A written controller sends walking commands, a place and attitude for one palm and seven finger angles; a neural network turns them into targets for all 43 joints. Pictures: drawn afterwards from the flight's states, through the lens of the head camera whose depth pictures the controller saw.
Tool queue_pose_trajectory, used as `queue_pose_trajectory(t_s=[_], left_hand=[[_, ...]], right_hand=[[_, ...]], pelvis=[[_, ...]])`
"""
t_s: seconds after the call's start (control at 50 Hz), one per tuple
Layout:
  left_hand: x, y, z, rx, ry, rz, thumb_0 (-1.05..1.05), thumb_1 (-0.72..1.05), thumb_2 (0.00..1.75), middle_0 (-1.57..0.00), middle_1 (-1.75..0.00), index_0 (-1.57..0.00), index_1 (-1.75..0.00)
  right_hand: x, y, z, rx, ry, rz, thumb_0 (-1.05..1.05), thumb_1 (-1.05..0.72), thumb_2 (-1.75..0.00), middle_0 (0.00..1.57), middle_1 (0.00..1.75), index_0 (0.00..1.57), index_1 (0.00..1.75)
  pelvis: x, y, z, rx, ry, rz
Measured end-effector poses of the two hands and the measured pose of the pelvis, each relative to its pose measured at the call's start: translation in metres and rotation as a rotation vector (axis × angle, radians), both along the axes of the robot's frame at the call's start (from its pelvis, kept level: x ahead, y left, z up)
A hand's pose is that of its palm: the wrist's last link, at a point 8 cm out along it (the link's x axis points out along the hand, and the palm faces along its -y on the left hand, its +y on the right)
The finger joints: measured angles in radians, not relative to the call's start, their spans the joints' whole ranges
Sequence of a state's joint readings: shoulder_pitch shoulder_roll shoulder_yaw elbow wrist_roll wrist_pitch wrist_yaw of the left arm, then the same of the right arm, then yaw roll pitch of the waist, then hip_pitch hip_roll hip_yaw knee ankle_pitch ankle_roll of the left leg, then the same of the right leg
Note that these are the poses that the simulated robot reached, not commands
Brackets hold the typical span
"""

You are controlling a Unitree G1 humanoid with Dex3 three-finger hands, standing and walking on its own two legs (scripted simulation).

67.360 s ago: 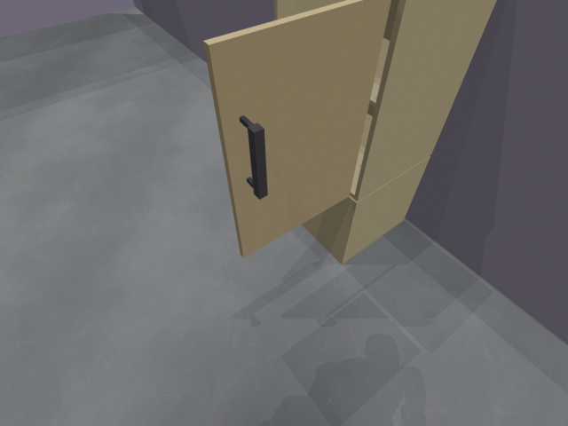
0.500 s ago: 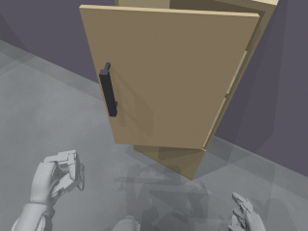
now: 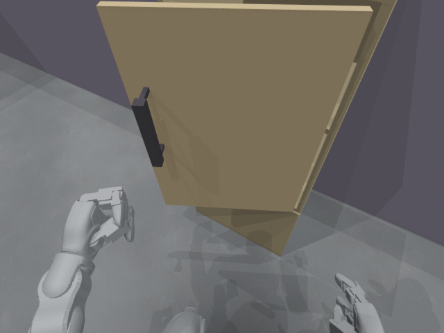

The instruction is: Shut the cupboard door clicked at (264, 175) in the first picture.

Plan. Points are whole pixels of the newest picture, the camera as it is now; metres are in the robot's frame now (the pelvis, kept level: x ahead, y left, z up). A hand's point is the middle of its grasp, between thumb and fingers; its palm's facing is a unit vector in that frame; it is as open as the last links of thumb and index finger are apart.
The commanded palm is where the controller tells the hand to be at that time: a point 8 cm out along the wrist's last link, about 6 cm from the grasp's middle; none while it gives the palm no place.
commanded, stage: bring the fist close to the handle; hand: left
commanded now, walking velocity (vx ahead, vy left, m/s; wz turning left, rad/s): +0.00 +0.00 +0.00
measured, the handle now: (152, 129) +0.49 +0.18 +0.08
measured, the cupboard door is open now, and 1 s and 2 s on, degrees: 27 27 17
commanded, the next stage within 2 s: push the door shut along its arc in 1.10 s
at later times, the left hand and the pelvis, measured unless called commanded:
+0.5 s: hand (157, 184) +0.35 +0.14 +0.08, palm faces -0.03 -1.00 -0.02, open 3.1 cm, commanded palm +0.33 +0.20 +0.08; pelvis +0.00 +0.00 +0.00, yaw -1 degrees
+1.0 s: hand (164, 168) +0.39 +0.14 +0.07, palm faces -0.01 -1.00 -0.03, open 3.1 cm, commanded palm +0.36 +0.20 +0.08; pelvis +0.00 +0.00 +0.01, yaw -2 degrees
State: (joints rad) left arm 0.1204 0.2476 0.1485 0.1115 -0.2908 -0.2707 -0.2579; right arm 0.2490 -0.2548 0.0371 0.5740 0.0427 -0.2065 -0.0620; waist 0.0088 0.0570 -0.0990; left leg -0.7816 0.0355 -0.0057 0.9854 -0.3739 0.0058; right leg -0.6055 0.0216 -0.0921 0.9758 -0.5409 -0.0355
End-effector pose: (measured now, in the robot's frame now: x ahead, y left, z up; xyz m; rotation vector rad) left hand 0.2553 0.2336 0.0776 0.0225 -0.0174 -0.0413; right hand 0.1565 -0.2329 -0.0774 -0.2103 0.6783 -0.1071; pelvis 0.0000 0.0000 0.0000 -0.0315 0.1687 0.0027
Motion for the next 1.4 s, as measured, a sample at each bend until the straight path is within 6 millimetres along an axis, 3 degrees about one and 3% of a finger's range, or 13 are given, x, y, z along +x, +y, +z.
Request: queue_pose_trajectory(t_s=[0.1,0.26,0.38,0.5,0.6,0.74,0.86,0.96,1.12,1.28,1.4], left_hand=[[0.022,-0.014,-0.002,-0.011,0.043,-0.025,0.02,0.9,0.9,-1.3,-1.5,-1.3,-1.5],[0.039,-0.011,0.006,-0.003,-0.019,0.043,0.02,0.9,0.9,-1.3,-1.5,-1.3,-1.5],[0.049,-0.021,-0.003,0.002,0.013,0.008,0.02,0.9,0.9,-1.3,-1.5,-1.3,-1.5],[0.077,-0.036,0.002,0.0,-0.024,0.008,0.02,0.9,0.9,-1.31,-1.5,-1.31,-1.5],[0.1,-0.043,0.009,0.006,-0.032,0.016,0.02,0.9,0.9,-1.3,-1.5,-1.3,-1.5],[0.119,-0.04,0.003,0.006,0.025,0.043,0.02,0.9,0.9,-1.3,-1.5,-1.3,-1.5],[0.12,-0.041,0.007,0.003,-0.027,0.039,0.02,0.9,0.9,-1.3,-1.5,-1.3,-1.5],[0.115,-0.042,0.001,0.008,0.001,0.029,0.02,0.9,0.9,-1.3,-1.5,-1.3,-1.5],[0.112,-0.038,0.004,-0.001,-0.03,0.048,0.02,0.9,0.9,-1.3,-1.5,-1.3,-1.5],[0.121,-0.026,0.001,0.0,0.01,0.039,0.02,0.9,0.9,-1.3,-1.5,-1.3,-1.5],[0.135,-0.022,0.003,-0.005,-0.007,0.0,0.02,0.9,0.9,-1.3,-1.5,-1.3,-1.5]], right_hand=[[-0.007,-0.004,0.001,0.001,0.03,-0.034,0.01,-0.9,-0.9,0.2,0.3,0.2,0.3],[-0.014,-0.009,-0.001,0.008,0.085,-0.046,0.01,-0.9,-0.9,0.2,0.3,0.2,0.3],[-0.017,-0.01,-0.006,0.005,0.109,-0.048,0.01,-0.9,-0.9,0.2,0.3,0.2,0.3],[-0.023,-0.009,-0.012,0.003,0.129,-0.052,0.01,-0.9,-0.9,0.2,0.3,0.2,0.3],[-0.036,-0.01,-0.015,0.019,0.16,-0.073,0.01,-0.9,-0.9,0.2,0.3,0.2,0.3],[-0.063,-0.018,-0.02,0.022,0.242,-0.109,0.01,-0.9,-0.9,0.2,0.3,0.2,0.3],[-0.084,-0.027,-0.025,0.015,0.305,-0.139,0.01,-0.9,-0.9,0.2,0.3,0.2,0.3],[-0.09,-0.03,-0.026,0.017,0.326,-0.154,0.01,-0.9,-0.9,0.2,0.3,0.2,0.3],[-0.078,-0.028,-0.023,0.013,0.29,-0.144,0.01,-0.9,-0.9,0.2,0.3,0.2,0.3],[-0.064,-0.023,-0.02,0.01,0.265,-0.123,0.01,-0.9,-0.9,0.2,0.3,0.2,0.3],[-0.066,-0.022,-0.022,-0.008,0.279,-0.123,0.01,-0.9,-0.9,0.2,0.3,0.2,0.3]], pelvis=[[0.006,0.001,0.005,0.013,0.004,-0.015],[0.011,0.001,0.007,0.024,0.009,-0.028],[0.007,0.002,0.006,0.019,0.007,-0.02],[0.001,0.002,0.003,0.017,0.018,-0.019],[-0.001,0.0,0.004,0.022,0.027,-0.03],[-0.001,-0.003,0.005,0.023,0.034,-0.034],[0.0,-0.003,0.004,0.025,0.042,-0.042],[0.0,-0.004,0.005,0.028,0.037,-0.043],[-0.002,-0.004,0.005,0.026,0.032,-0.041],[-0.004,-0.003,0.004,0.02,0.039,-0.034],[-0.003,0.001,0.001,0.012,0.052,-0.029]])
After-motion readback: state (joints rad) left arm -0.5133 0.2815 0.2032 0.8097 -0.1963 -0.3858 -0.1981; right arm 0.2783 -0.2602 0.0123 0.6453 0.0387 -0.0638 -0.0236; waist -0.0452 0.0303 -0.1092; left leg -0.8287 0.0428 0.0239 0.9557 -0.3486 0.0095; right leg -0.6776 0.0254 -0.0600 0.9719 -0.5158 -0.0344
